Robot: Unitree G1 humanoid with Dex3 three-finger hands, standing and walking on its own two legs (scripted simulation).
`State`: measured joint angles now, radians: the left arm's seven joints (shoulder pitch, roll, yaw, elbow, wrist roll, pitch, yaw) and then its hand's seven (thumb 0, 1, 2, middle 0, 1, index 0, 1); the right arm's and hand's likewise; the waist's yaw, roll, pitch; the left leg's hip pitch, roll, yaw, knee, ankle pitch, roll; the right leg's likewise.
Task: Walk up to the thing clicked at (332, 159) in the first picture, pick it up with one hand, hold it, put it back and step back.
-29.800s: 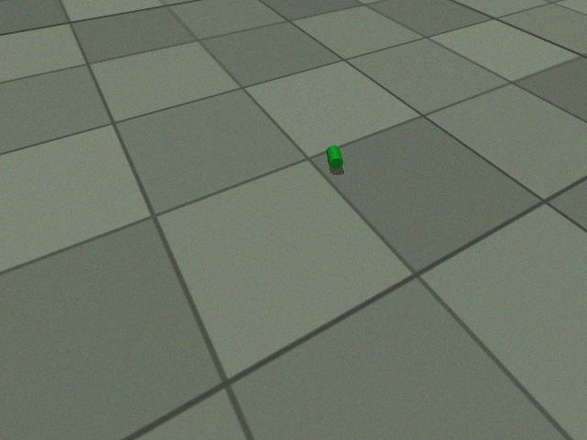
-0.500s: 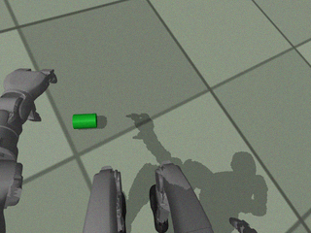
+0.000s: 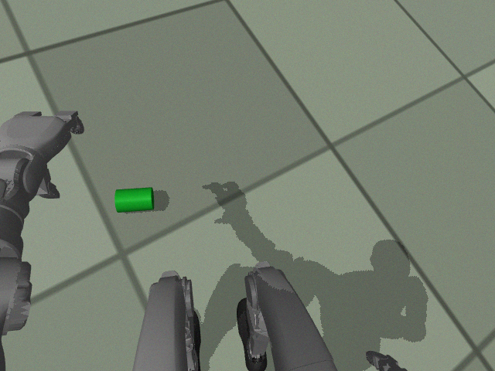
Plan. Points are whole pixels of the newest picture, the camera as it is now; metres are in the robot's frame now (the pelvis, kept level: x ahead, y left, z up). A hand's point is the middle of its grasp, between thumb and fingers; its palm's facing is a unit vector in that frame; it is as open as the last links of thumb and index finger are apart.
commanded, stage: go down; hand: left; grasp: from above
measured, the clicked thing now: (135, 199) +0.53 +0.23 -0.54
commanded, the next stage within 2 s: approach in 1.34 s
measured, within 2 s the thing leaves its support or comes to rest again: neither
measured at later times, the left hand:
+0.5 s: hand (40, 153) +0.47 +0.29 -0.06, palm faces -0.44 -0.01 -0.90, open 13.5 cm
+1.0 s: hand (47, 154) +0.47 +0.29 -0.08, palm faces -0.42 -0.01 -0.91, open 13.8 cm
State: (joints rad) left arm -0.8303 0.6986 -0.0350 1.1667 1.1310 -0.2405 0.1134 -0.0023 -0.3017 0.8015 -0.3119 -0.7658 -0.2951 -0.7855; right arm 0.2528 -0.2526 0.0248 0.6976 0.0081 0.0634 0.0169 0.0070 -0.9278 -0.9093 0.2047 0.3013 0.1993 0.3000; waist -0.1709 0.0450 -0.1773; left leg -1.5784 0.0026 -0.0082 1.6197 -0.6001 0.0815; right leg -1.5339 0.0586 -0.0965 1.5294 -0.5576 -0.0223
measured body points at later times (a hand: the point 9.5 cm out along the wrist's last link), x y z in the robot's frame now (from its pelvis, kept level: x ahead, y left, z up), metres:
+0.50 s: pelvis +0.01 +0.01 +0.02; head +0.18 +0.05 +0.43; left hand +0.49 +0.29 -0.01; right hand +0.05 -0.26 -0.10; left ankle +0.06 +0.08 -0.54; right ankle +0.07 -0.11 -0.54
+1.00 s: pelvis +0.00 +0.00 +0.01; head +0.19 +0.05 +0.42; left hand +0.49 +0.29 -0.02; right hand +0.04 -0.27 -0.11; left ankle +0.06 +0.08 -0.54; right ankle +0.07 -0.11 -0.54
